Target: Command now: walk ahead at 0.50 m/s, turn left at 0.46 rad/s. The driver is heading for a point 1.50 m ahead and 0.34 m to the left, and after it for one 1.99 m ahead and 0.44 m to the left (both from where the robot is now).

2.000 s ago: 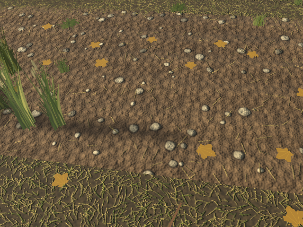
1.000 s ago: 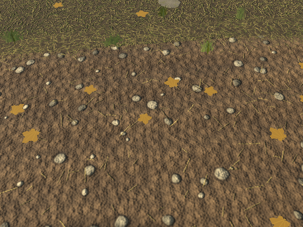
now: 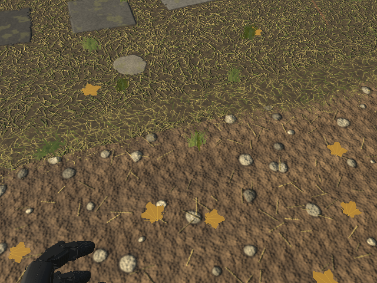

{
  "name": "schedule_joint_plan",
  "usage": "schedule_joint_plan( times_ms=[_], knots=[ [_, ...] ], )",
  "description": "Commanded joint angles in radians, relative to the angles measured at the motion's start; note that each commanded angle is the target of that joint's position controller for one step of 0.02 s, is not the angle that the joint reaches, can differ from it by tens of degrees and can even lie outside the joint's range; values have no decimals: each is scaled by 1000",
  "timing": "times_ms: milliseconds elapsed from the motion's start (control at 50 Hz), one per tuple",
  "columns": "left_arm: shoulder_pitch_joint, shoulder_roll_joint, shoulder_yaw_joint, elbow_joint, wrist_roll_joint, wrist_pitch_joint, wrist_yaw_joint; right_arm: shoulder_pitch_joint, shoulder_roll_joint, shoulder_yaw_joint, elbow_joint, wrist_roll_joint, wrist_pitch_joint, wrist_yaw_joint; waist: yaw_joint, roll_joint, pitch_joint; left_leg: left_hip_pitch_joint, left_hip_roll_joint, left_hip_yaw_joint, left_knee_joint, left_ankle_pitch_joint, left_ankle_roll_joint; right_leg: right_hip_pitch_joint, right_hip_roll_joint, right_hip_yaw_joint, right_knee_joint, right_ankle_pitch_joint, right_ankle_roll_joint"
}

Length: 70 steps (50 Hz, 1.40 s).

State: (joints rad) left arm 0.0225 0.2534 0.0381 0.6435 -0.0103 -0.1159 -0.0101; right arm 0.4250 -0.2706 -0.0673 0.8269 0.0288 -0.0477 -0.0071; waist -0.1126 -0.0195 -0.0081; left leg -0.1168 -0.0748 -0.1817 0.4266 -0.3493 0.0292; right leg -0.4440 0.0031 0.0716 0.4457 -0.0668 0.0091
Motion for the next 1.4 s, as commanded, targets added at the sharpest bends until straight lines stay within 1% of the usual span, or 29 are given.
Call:
schedule_joint_plan(
  times_ms=[20, 40, 60, 80, 100, 160, 320, 420, 460, 480, 500, 520, 540, 560, 580, 620, 700, 820, 920, 980, 1020, 1040, 1060, 1080, 1100, 1140, 1180, 1240, 1400],
  knots=[
    [247, 194, 76, -24, 17, -21, 18, -98, -77, -9, -107, -13, -15, -3, 212, 63, -161, -252, 113, -121, 249, 160, 68, 500, -169, 126, -25, -50, -97],
    [352, 284, 99, 0, 29, -2, 22, 2, -9, 13, -140, 0, -31, -4, 193, -218, -284, -546, -2, 34, 546, -138, 12, 785, -398, 477, -69, -163, -245],
    [377, 231, 92, 20, 15, 6, 16, 10, -89, 0, -140, 13, -34, -6, 197, -256, -254, -708, 59, 49, 733, -246, -3, 773, -452, 663, -124, -353, -286],
    [345, 164, 73, 14, 10, 7, 16, -57, -146, -17, -140, 12, -28, -5, 209, -149, -137, -751, 100, 36, 812, -163, -8, 677, -405, 549, -139, -378, -253],
    [296, 133, 60, 10, 14, 10, 15, -101, -143, -19, -145, 2, -20, -3, 192, -89, -71, -732, 127, 59, 824, -88, -14, 573, -355, 419, -157, -297, -221],
    [197, 95, 47, 22, 22, 9, 8, -140, -98, -20, -171, 0, 2, 11, 129, -107, 27, -646, 186, 74, 747, 22, -26, 352, -272, 194, -245, -103, -193],
    [221, 182, 76, 84, 12, 7, 18, -310, -48, 5, -237, -9, 6, 45, 156, -42, 41, -572, 184, 141, 385, 342, -37, 340, -249, -106, -284, 119, -175],
    [275, 234, 92, 120, -15, 29, 18, -417, -74, -1, -296, -5, 9, 68, 176, -48, 71, -530, 148, 206, 236, 259, 22, 457, -292, -178, -226, 203, -134],
    [275, 266, 100, 122, -21, 43, 23, -362, -112, -22, -299, -11, 14, 69, 127, -74, 17, -399, 80, 268, 211, 157, 65, 490, -287, -226, -74, 532, -109],
    [277, 263, 97, 125, -24, 50, 26, -235, -143, -44, -269, -12, 16, 65, 51, -59, -53, -209, 31, 292, 151, 190, 97, 452, -262, -259, 98, 648, -89],
    [306, 226, 80, 125, -12, 49, 30, -68, -202, -76, -224, -8, 22, 49, -23, -19, -142, 81, 26, 242, 139, 242, 133, 290, -226, -277, 329, 558, -56],
    [391, 102, 35, 77, 37, 33, 17, -10, -326, -97, -216, -8, 22, 30, 36, 257, -243, 461, 315, -231, 126, 246, 276, -141, -103, -267, 728, -234, 9],
    [365, 121, 24, 68, 13, -1, 5, 24, -301, -79, -238, -4, 11, 35, 10, 254, -445, 556, 455, -652, -79, 71, 393, -288, 2, -44, 925, -539, 20],
    [258, 204, 49, 53, -36, -14, -3, 5, -236, -59, -221, -17, 1, 43, -23, 137, -324, 482, 425, -517, -109, 58, 329, -383, -51, 7, 958, -461, 3],
    [208, 189, 40, 36, -39, -20, -1, -46, -210, -50, -217, -16, -6, 42, 3, 118, -199, 335, 386, -378, -106, 100, 292, -397, -90, -12, 902, -389, -13],
    [215, 187, 46, 55, -1, -4, 12, -174, -137, -23, -228, -29, -14, 40, 90, 79, -84, 51, 313, -192, -134, 297, 247, -262, -158, -9, 764, -277, -11],
    [245, 138, 38, 73, 12, 37, 15, -199, -143, -23, -205, -31, -39, 34, 137, 74, -41, -95, 279, -63, -232, 422, 258, -190, -161, -22, 640, -160, 22],
    [60, 90, 18, 34, 8, 25, -2, -126, -158, -24, -143, -22, -34, 12, 69, 69, 31, -53, 229, 67, -263, 389, 195, -204, -122, -45, 264, 180, 29],
    [-58, 98, 15, -11, -3, 13, -31, -44, -180, -32, -89, -12, -20, 11, 24, 79, 77, 83, 292, 35, -215, 355, 187, -227, -83, -52, 109, 144, -7],
    [-27, 120, 22, -16, -1, 7, -42, -41, -194, -39, -70, -9, -6, 3, 56, 106, 57, 162, 323, 17, -142, 489, 158, -168, -58, -64, 62, 25, -49],
    [149, 169, 51, 31, 5, 4, -33, -71, -190, -35, -72, -11, 2, -1, 156, 104, -57, 144, 260, 71, 69, 780, 118, 101, 1, -121, 27, 16, -97],
    [317, 228, 70, 64, 15, 5, -25, -69, -150, -16, -89, -24, 2, -4, 224, 59, -200, -2, 208, 115, 312, 667, 81, 391, -103, -21, 83, 88, -154],
    [419, 324, 94, 83, 24, 11, -21, 65, -56, 14, -109, -25, -18, 2, 194, -180, -361, -414, 46, 169, 720, 212, -4, 801, -355, 424, 48, -75, -320],
    [458, 245, 73, 95, 4, 16, -24, 23, -89, 11, -98, -18, -36, 7, 228, -228, -405, -574, 8, 48, 849, -225, -7, 852, -392, 672, -110, -240, -340],
    [389, 203, 57, 89, -3, 19, -21, -71, -162, -9, -123, 6, -46, 14, 228, -147, -240, -670, 72, 43, 907, -176, 3, 737, -365, 545, -136, -337, -286],
    [260, 157, 39, 71, 11, 27, -18, -177, -152, -7, -150, -8, -46, 13, 174, -34, -54, -639, 159, 102, 801, -22, 7, 442, -291, 338, -191, -231, -249],
    [207, 127, 29, 65, 21, 17, -21, -129, -128, -11, -133, -16, -27, 9, 114, -77, -22, -522, 200, 99, 721, 52, -4, 294, -237, 240, -249, -122, -240],
    [213, 153, 37, 87, 14, 4, -17, -131, -94, -4, -129, -22, -10, 3, 96, -64, 0, -525, 211, 117, 632, 128, -34, 240, -223, 139, -302, 9, -261],
    [328, 197, 49, 154, -5, 28, 3, -389, -49, 15, -188, -16, -34, 26, 190, -36, 56, -510, 168, 169, 191, 447, -48, 332, -195, 0, -304, 71, -214]
  ],
)
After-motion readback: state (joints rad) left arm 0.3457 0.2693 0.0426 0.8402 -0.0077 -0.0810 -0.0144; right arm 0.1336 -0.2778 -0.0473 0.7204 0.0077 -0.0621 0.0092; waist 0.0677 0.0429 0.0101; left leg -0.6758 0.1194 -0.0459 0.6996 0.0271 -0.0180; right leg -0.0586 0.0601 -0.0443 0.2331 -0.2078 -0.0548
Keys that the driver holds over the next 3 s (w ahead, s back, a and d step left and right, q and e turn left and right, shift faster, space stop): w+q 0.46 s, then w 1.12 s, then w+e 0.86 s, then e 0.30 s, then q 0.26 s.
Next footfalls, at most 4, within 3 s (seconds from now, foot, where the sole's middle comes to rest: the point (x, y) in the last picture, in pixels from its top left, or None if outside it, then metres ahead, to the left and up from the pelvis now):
0.02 right None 0.15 -0.13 -0.77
0.50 left None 0.37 0.20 -0.77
1.04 right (146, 221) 0.74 0.10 -0.77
1.56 left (61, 190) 0.91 0.44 -0.77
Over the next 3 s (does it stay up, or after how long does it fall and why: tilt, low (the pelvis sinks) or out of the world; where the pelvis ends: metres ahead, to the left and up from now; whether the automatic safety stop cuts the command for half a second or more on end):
stays up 1.43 0.39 0.00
